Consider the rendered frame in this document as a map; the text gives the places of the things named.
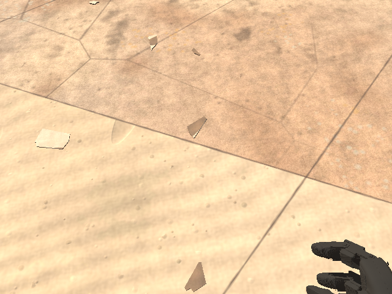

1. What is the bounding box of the robot right hand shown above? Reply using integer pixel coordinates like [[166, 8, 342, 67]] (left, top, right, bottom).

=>
[[306, 239, 392, 294]]

